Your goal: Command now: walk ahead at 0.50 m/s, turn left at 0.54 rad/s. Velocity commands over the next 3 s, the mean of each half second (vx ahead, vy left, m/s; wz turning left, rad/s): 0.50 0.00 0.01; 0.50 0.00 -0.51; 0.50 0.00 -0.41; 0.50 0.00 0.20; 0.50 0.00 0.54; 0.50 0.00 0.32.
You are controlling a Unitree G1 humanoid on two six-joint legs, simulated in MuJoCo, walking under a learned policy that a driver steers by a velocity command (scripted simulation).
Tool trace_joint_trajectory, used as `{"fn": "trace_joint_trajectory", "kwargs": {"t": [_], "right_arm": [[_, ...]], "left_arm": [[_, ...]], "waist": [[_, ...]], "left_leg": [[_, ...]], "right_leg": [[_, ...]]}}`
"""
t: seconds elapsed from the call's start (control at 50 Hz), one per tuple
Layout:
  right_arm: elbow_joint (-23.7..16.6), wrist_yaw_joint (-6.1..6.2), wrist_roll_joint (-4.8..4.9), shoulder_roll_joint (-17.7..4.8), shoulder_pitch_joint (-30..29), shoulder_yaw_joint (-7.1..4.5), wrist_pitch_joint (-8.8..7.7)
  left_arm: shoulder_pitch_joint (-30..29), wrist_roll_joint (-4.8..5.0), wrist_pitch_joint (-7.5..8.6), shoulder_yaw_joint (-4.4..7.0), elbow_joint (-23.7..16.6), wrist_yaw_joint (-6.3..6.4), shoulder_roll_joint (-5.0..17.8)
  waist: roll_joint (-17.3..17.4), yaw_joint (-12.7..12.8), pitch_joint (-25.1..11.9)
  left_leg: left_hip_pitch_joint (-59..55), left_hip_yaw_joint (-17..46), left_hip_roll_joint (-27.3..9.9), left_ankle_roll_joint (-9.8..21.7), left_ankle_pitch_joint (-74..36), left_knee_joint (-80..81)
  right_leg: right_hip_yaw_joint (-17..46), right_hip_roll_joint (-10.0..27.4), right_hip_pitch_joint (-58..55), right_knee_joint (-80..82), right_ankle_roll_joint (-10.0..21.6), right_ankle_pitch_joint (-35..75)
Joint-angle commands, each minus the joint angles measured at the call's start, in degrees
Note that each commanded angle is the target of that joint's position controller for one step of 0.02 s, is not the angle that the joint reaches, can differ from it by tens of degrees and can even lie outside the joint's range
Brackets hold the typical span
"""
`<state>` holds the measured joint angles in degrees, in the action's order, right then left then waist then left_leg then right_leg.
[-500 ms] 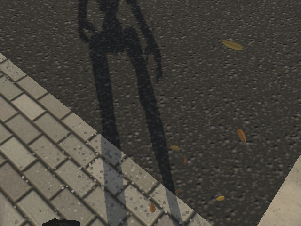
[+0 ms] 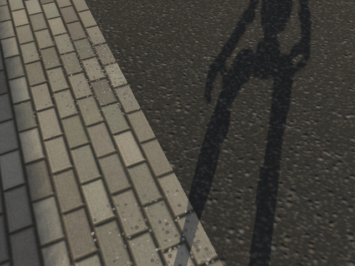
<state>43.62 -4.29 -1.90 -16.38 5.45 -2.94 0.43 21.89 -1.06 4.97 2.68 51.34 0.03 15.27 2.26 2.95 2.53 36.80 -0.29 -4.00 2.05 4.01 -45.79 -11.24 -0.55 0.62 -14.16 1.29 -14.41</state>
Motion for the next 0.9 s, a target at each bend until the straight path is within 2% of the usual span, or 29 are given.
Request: {"fn": "trace_joint_trajectory", "kwargs": {"t": [0.02,0.06,0.1,0.12,0.14,0.16,0.18,0.2,0.22,0.24,0.26,0.28,0.32,0.36,0.46,0.56,0.62,0.64,0.66,0.68,0.7,0.72,0.74,0.76,0.78,0.8,0.82,0.84,0.9], "right_arm": [[-5.4,-0.51,-0.17,-1.3,-6.3,0.51,-0.78],[-6.0,-0.19,-0.67,-1.8,-7.3,0.49,-0.88],[-4.9,0.56,-1.2,-2.6,-3.7,0.08,-1.28],[-2.4,1.04,-1.55,-3.3,3.4,-0.44,-1.91],[1.0,1.8,-2.24,-5.2,13.0,-1.35,-2.59],[1.6,2.93,-2.98,-11.4,20.0,-2.83,-2.85],[1.8,3.58,-0.54,-14.3,21.3,-3.54,-2.17],[2.2,4.05,0.46,-12.5,17.5,-3.22,-2.16],[2.6,4.26,0.36,-8.9,14.2,-2.18,-2.75],[2.9,4.18,0.21,-5.8,11.4,-1.26,-3.29],[3.1,4.22,0.61,-3.9,9.2,-0.62,-3.85],[3.1,4.21,0.62,-2.8,8.3,-0.25,-4.36],[4.2,4.2,0.79,-3.1,9.6,-0.33,-5.48],[5.2,4.29,0.84,-3.6,11.0,-0.58,-6.11],[7.2,4.73,0.82,-2.6,13.6,-0.24,-6.51],[9.8,5.72,0.7,-3.9,18.1,-0.35,-6.07],[10.2,6.27,0.4,-6.0,17.5,-0.68,-5.39],[10.1,6.45,0.27,-6.9,16.9,-0.93,-4.99],[9.8,6.47,0.18,-7.8,16.5,-1.17,-4.41],[9.1,6.28,0.43,-8.2,15.6,-1.25,-4.06],[6.5,5.72,1.21,-5.1,16.2,-0.46,-4.42],[2.7,4.7,1.36,-3.0,15.4,-0.38,-5.02],[1.7,4.4,0.5,-5.0,9.5,-0.46,-5.62],[1.0,4.21,1.15,-4.2,8.4,-0.08,-6.38],[1.7,4.33,1.15,-4.1,9.4,-0.15,-6.55],[1.6,4.39,0.15,-3.9,9.6,-0.16,-5.71],[2.0,4.23,-0.68,-3.4,11.3,0.01,-4.51],[1.9,4.02,-1.05,-3.0,11.6,0.05,-3.52],[-0.2,3.61,-0.94,-2.3,7.7,0.25,-2.26]], "left_arm": [[-0.4,0.01,0.65,1.65,-2.7,0.18,7.9],[1.9,-0.14,-0.01,1.76,-1.4,0.25,8.6],[2.9,-0.27,-0.81,1.83,-0.3,0.4,9.8],[3.1,-0.09,-1.26,1.61,0.1,0.45,9.8],[3.6,0.21,-1.34,0.83,-0.1,0.41,8.1],[5.4,1.61,-1.01,-0.94,-3.5,-0.51,2.1],[4.7,1.33,-1.28,0.21,-3.8,-0.43,5.2],[-1.6,0.99,-1.57,1.17,-4.5,-0.08,7.7],[-2.8,1.66,-1.07,0.56,-4.6,-0.36,5.5],[-1.6,1.49,-1.26,0.64,-3.3,-0.56,4.9],[0.3,0.31,-2.16,0.8,-2.1,-0.7,4.6],[2.5,-0.3,-3.06,0.81,-0.8,-1.0,3.8],[2.2,-0.23,-3.91,1.11,-0.6,-1.67,2.9],[-1.5,-0.12,-4.22,1.17,-1.5,-2.11,2.0],[-10.8,-0.37,-3.97,0.73,-4.5,-2.53,0.9],[-18.9,-0.83,-3.7,-0.25,-8.3,-3.4,0.1],[-16.4,-0.9,-3.83,0.22,-8.4,-3.12,1.2],[-13.1,-0.99,-3.83,0.64,-7.7,-2.86,2.0],[-7.8,-1.07,-3.57,1.35,-6.3,-2.59,3.2],[0.5,-1.56,-3.06,2.5,-3.8,-2.07,5.3],[6.7,-2.01,-3.18,4.71,-2.8,-1.05,12.0],[2.8,-0.42,-3.69,5.6,-4.0,-1.09,16.1],[2.0,0.97,-4.11,5.41,-3.8,-0.89,14.7],[-0.8,1.0,-4.08,4.62,-3.6,-0.4,11.6],[-3.2,0.81,-3.93,3.79,-3.6,-0.23,8.6],[-5.3,1.08,-3.55,3.23,-3.8,0.02,6.9],[-6.5,1.15,-3.09,2.86,-4.2,0.07,6.3],[-6.1,1.22,-2.45,2.81,-4.2,-0.07,6.5],[-3.8,1.15,-1.6,3.37,-3.9,-0.32,8.8]], "waist": [[-7.1,-0.1,1.7],[-7.4,0.1,1.9],[-8.1,-1.8,-0.6],[-7.1,-5.1,-4.3],[-4.5,-8.9,-10.1],[7.3,-10.4,-19.3],[9.0,-10.4,-23.5],[1.3,-9.8,-14.9],[1.0,-7.7,-8.1],[-0.1,-5.2,-4.4],[1.7,-3.1,-2.5],[2.7,-2.1,-2.5],[2.2,-1.4,-2.2],[2.0,-1.7,-0.1],[1.3,-3.3,3.1],[0.9,-5.4,4.4],[2.6,-3.3,1.5],[3.3,-1.6,-0.7],[3.4,0.7,-4.0],[1.1,4.9,-8.6],[-7.1,6.6,-14.5],[-16.0,2.4,-17.9],[-6.5,3.8,-13.7],[-3.7,1.8,-6.9],[0.0,-1.0,-2.4],[0.1,-3.0,-0.8],[-1.1,-4.3,-1.5],[-1.7,-4.7,-2.2],[-3.1,-4.2,-1.6]], "left_leg": [[-4.6,-3.6,1.0,1.3,-0.7,6.6],[-6.0,-4.7,2.6,2.9,4.5,9.7],[-12.5,-6.0,6.0,5.1,10.3,12.8],[-21.4,-6.3,8.1,6.5,8.8,16.7],[-36.3,-2.6,6.0,8.2,7.2,18.9],[-56.4,21.7,-12.9,13.5,13.1,20.7],[-57.4,39.9,-22.4,17.9,3.6,28.5],[-51.5,28.1,-18.6,15.8,-2.8,27.1],[-42.8,19.4,-15.8,13.5,-7.5,28.3],[-37.1,13.6,-12.6,10.1,-9.0,30.4],[-32.6,9.6,-10.5,8.0,-9.8,32.1],[-30.3,6.9,-9.4,7.1,-9.3,33.6],[-29.9,4.2,-8.8,7.0,-10.4,35.9],[-30.2,1.3,-8.6,6.8,-8.9,38.1],[-33.3,-4.9,-8.0,6.5,-11.3,39.2],[-40.2,-9.4,-10.0,5.7,-21.3,36.4],[-44.1,-12.3,-10.8,4.3,-44.0,27.2],[-44.7,-13.0,-10.9,4.2,-51.1,21.0],[-43.5,-13.2,-11.0,4.2,-52.2,11.8],[-37.3,-13.9,-9.8,3.1,-43.5,-1.6],[-21.2,-14.6,-5.5,0.8,-18.6,-22.0],[-0.6,-6.0,7.9,-1.8,27.0,-39.1],[5.3,3.2,3.7,-1.1,22.2,-39.4],[5.9,3.0,0.9,-0.9,17.2,-35.1],[2.7,2.6,-1.1,-1.1,15.1,-28.8],[-0.6,2.7,-2.1,-1.9,14.7,-24.9],[-4.0,2.6,-2.4,-2.7,14.2,-22.5],[-5.2,2.0,-2.3,-3.4,14.1,-20.9],[-3.4,0.3,-2.2,-5.2,9.7,-13.7]], "right_leg": [[3.7,14.8,3.1,4.5,6.1,21.2],[3.2,16.0,-0.5,1.9,5.9,26.8],[1.6,16.4,-3.4,-6.8,5.5,44.1],[-0.2,15.5,-2.3,-16.0,4.8,48.0],[-1.2,13.9,5.6,-27.9,3.7,40.0],[-2.0,8.5,25.7,-48.3,0.9,10.1],[5.5,0.6,34.3,-61.2,0.2,-17.0],[12.4,3.4,38.2,-63.0,1.2,-12.2],[13.8,4.7,37.1,-59.2,1.7,-8.4],[13.9,6.3,34.4,-54.3,2.0,-6.2],[13.9,6.8,31.5,-51.7,1.6,-4.7],[13.8,6.5,28.8,-51.0,1.2,-3.1],[13.6,5.7,29.5,-50.7,1.0,0.0],[13.6,6.2,33.6,-48.8,0.7,4.2],[11.7,5.9,38.8,-36.9,0.3,13.0],[5.7,4.1,36.9,-24.8,3.0,12.9],[2.2,-0.3,30.3,-22.4,6.5,5.5],[1.4,-2.4,26.3,-22.3,8.0,2.1],[1.5,-4.2,20.1,-20.8,9.5,-0.2],[4.0,-4.8,8.0,-15.7,11.7,1.2],[22.5,8.1,-7.4,-12.7,17.0,-4.7],[54.2,20.6,-17.2,-4.0,25.3,2.2],[48.7,19.3,-14.6,-2.4,24.0,3.9],[41.5,18.2,-7.3,-1.7,21.8,6.7],[36.1,15.2,0.2,-0.5,18.6,12.1],[31.8,12.0,5.2,0.2,16.7,16.3],[28.8,10.2,7.8,0.9,16.0,19.0],[27.6,9.1,9.1,1.0,16.1,22.0],[25.6,6.7,10.8,2.4,15.4,22.2]]}}
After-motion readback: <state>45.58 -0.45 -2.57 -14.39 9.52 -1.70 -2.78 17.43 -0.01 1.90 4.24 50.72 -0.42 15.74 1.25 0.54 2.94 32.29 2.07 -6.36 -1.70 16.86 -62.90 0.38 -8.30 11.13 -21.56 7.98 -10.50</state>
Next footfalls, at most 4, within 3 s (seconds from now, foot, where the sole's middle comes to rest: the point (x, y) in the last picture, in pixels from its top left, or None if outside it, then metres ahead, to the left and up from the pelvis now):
0.14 left None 0.22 0.12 -0.78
0.68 right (212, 255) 0.51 -0.06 -0.78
1.20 left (197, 175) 0.85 0.00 -0.78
1.68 right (268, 161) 0.94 -0.31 -0.78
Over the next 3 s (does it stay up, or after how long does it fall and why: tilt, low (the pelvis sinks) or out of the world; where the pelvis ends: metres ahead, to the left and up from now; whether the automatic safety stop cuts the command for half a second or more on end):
stays up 1.53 -0.36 0.00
